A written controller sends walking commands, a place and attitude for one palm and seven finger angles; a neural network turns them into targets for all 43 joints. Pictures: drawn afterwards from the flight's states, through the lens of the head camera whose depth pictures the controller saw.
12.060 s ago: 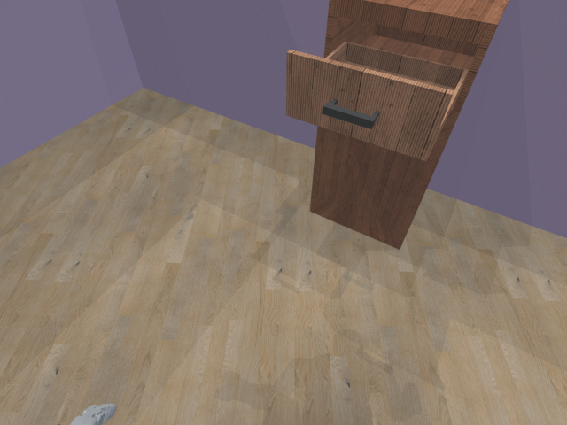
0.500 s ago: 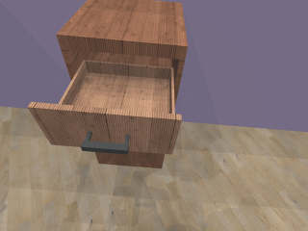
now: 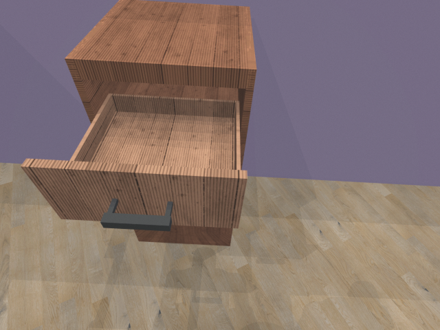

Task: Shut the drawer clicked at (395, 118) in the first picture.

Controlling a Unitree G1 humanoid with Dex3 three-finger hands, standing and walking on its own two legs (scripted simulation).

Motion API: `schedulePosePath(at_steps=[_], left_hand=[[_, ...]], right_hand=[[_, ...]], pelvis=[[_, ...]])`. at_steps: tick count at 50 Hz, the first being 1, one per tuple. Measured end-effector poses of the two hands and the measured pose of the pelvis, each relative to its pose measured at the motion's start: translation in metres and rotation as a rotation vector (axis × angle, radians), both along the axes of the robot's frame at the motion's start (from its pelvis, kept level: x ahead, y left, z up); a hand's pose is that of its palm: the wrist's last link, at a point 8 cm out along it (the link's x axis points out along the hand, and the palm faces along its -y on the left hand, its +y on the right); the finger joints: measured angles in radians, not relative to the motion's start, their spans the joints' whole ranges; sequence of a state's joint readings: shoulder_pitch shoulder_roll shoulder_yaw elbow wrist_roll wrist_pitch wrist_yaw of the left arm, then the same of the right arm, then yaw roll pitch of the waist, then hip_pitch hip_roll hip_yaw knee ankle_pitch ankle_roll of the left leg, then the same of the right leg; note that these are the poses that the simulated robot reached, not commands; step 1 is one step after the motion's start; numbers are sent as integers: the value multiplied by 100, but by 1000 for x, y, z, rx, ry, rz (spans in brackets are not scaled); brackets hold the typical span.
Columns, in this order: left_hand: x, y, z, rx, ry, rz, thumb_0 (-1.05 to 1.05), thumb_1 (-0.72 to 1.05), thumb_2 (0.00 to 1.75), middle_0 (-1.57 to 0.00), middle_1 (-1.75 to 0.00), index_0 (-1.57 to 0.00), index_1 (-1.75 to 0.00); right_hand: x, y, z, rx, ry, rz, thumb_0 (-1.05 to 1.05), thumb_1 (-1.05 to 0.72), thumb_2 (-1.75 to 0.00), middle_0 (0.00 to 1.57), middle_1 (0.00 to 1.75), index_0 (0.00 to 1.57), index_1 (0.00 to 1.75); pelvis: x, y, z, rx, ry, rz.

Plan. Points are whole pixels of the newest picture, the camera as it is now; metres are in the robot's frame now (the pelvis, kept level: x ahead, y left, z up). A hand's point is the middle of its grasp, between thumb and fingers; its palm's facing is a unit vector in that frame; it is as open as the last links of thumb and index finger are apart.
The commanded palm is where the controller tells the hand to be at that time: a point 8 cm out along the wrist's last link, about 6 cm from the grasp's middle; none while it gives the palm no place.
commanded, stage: come to a stop and stand still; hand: left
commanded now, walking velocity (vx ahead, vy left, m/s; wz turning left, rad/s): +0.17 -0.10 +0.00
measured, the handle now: (139, 213) +0.32 +0.18 +0.02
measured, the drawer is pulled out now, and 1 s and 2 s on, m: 0.29 0.29 0.28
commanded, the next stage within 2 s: look again from close up in 0.96 s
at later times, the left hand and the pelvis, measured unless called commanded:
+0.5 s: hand out of the picture +0.02 +0.16 -0.18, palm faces +0.02 -0.98 -0.22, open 7.3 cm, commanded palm none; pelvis +0.01 -0.02 +0.00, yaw -1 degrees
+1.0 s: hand out of the picture +0.00 +0.19 -0.17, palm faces -0.02 -0.97 -0.25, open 7.4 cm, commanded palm none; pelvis -0.03 +0.00 +0.00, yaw +0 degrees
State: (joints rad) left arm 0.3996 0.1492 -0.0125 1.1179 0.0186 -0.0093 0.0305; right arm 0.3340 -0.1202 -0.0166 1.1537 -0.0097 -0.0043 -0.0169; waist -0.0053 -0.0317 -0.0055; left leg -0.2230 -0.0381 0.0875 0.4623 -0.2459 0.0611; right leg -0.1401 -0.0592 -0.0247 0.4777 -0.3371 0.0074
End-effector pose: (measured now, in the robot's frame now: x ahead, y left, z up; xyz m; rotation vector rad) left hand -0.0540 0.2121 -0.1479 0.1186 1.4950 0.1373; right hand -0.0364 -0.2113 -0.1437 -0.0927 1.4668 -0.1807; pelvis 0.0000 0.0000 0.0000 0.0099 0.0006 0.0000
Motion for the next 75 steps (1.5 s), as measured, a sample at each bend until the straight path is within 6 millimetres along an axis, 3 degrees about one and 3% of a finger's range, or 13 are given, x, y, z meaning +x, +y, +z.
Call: schedulePosePath(at_steps=[5,14,18,25,30,38,45,54,65,75], left_hand=[[6,-17,0,-1,20,17,0,91,90,-20,-30,-20,-30],[39,-44,-1,-27,-22,34,0,91,90,-20,-30,-20,-30],[56,-39,2,-9,-70,25,1,91,90,-20,-30,-20,-30],[67,-6,0,57,-109,-15,1,92,90,-20,-30,-20,-30],[73,16,4,95,-173,-57,1,91,90,-20,-30,-20,-30],[79,41,17,140,-258,-66,1,91,90,-20,-30,-20,-30],[64,37,19,118,-219,-85,0,91,90,-20,-30,-20,-30],[40,14,11,60,-131,-67,0,91,90,-20,-30,-20,-30],[38,-10,3,12,-91,-47,0,91,90,-20,-30,-20,-30],[49,-14,4,20,-96,-36,0,91,90,-20,-30,-20,-30]], right_hand=[[13,-12,-3,4,6,1,1,-91,-90,20,29,20,30],[63,-31,2,-42,-48,35,2,-93,-90,20,29,20,30],[83,-40,7,-63,-101,46,2,-93,-90,20,29,20,30],[103,-41,5,-69,-199,54,1,-92,-90,20,29,19,30],[103,-31,2,-48,-261,79,1,-92,-90,20,29,19,30],[75,-15,-7,-13,-257,98,0,-92,-90,20,29,20,30],[47,-17,-5,-7,-204,91,0,-92,-90,20,30,20,30],[18,-26,0,-19,-99,76,1,-91,-90,20,29,20,30],[30,-29,4,-24,-84,70,1,-91,-90,20,29,20,30],[51,-34,4,-32,-104,78,1,-92,-90,20,29,20,30]], pelvis=[[17,-13,-3,-7,5,-1],[33,-24,1,-11,3,4],[29,-23,4,-5,1,0],[14,-18,-3,3,0,-14],[-3,-8,-7,-21,4,-10],[-21,3,-9,-17,-20,-1],[-29,3,-4,-3,-7,-7],[-23,-5,0,1,1,-8],[-11,-15,2,0,-6,-8],[0,-20,3,2,-5,-5]])
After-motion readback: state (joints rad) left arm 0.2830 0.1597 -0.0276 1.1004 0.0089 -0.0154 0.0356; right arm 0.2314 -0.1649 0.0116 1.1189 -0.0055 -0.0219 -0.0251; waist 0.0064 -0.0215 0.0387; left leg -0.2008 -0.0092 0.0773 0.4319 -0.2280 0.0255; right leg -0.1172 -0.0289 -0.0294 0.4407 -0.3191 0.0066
